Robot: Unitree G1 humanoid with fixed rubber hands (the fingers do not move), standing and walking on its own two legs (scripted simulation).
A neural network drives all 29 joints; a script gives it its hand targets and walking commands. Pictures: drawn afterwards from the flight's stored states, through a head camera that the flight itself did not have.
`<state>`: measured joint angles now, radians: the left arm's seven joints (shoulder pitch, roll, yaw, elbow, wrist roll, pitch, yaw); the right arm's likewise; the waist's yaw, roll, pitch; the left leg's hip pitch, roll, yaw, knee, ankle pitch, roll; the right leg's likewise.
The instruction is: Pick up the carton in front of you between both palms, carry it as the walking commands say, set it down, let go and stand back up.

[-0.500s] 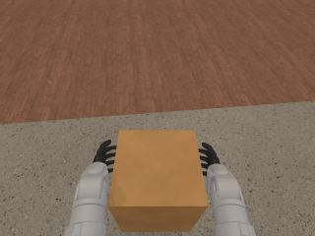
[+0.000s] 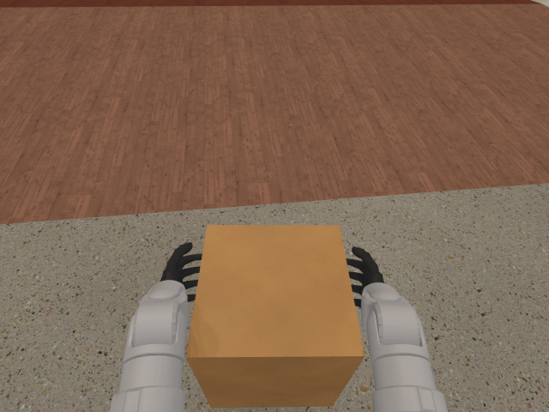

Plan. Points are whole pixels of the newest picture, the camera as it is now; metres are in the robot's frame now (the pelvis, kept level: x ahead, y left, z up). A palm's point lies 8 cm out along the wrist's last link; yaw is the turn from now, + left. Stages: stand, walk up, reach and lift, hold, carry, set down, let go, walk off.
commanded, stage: hold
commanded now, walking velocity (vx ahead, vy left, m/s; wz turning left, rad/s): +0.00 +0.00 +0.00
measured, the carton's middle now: (272, 320) +0.28 +0.00 -0.03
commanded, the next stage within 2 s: carry in 0.06 s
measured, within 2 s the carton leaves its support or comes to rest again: neither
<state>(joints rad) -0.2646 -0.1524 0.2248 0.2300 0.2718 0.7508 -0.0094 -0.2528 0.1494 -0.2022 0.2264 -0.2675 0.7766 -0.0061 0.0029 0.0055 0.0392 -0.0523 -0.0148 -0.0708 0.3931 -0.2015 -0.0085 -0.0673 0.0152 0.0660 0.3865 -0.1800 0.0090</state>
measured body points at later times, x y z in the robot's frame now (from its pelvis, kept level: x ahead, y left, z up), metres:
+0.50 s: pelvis +0.10 +0.01 -0.01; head +0.07 +0.01 +0.44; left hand +0.40 +0.16 +0.08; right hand +0.39 -0.14 +0.08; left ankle +0.02 +0.12 -0.74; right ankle +0.14 -0.09 -0.75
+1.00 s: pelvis +0.38 +0.07 +0.00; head +0.40 +0.08 +0.45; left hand +0.67 +0.22 +0.06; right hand +0.66 -0.08 +0.06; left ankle +0.39 +0.14 -0.74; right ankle +0.33 -0.06 -0.66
